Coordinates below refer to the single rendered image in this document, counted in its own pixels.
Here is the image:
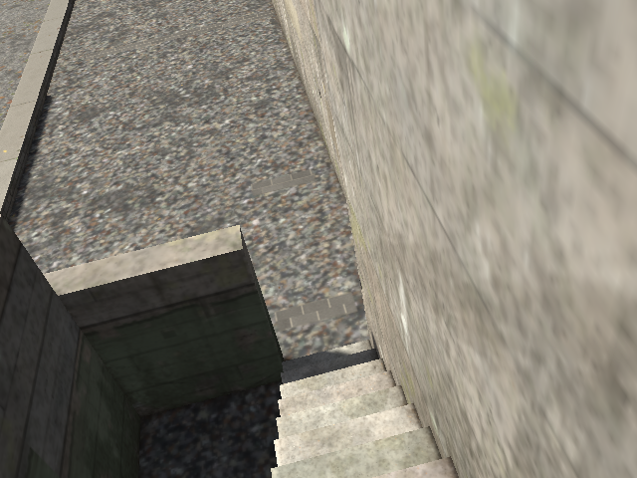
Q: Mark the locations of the stairs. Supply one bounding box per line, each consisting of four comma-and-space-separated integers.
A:
271, 340, 459, 478

